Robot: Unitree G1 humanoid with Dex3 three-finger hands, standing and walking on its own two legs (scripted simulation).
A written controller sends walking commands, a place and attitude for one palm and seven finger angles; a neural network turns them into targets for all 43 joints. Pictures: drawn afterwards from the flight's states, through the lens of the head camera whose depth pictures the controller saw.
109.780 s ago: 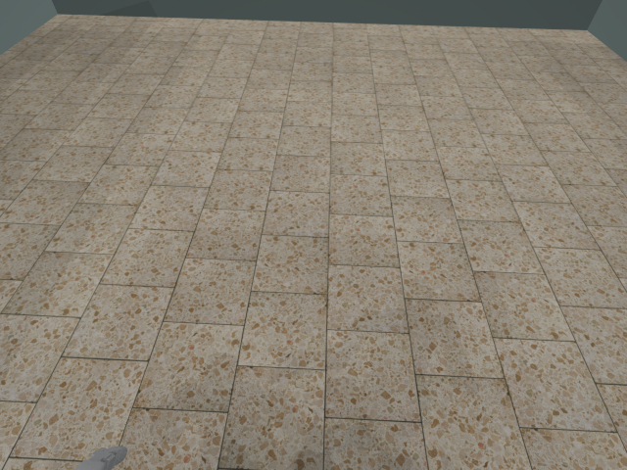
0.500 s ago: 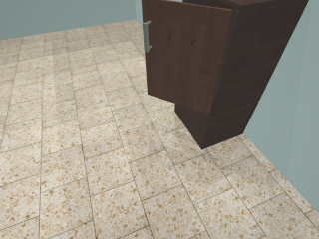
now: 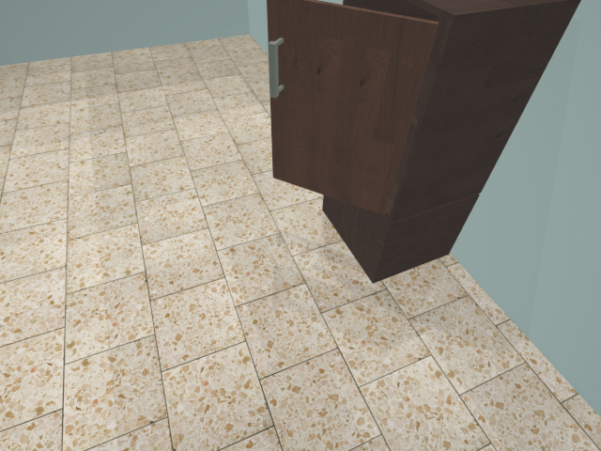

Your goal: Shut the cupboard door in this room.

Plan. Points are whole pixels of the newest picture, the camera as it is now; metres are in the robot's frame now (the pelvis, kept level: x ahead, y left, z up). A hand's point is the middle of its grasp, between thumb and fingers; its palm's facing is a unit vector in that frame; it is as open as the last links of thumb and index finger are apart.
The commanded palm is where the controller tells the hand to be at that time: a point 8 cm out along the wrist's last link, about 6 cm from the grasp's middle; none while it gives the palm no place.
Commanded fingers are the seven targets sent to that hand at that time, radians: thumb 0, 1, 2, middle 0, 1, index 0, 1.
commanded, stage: look to check the result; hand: left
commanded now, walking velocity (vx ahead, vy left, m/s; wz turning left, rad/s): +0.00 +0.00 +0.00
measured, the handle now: (277, 68) +1.04 +0.12 +0.04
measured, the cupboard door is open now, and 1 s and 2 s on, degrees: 40 40 40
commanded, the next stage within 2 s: walk to a spot facing it in 0.44 s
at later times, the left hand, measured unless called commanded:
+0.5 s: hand out of the picture -0.02 +0.17 -0.18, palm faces +0.02 -0.98 -0.18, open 7.4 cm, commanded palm none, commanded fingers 0.00 0.90 0.90 -0.20 -0.30 -0.20 -0.30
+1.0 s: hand out of the picture +0.01 +0.22 -0.20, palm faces +0.19 -0.95 -0.23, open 7.4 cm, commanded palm none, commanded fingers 0.00 0.90 0.90 -0.20 -0.30 -0.20 -0.30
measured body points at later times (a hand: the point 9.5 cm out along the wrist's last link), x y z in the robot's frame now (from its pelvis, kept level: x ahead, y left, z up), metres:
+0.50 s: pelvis +0.00 +0.00 +0.00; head +0.01 +0.00 +0.45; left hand -0.02 +0.22 -0.16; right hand -0.03 -0.21 -0.16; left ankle +0.02 +0.10 -0.74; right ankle -0.01 -0.13 -0.74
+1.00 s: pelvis -0.01 +0.01 -0.02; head +0.03 +0.04 +0.42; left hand +0.00 +0.27 -0.18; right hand +0.05 -0.23 -0.17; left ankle +0.02 +0.10 -0.74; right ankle -0.03 -0.13 -0.71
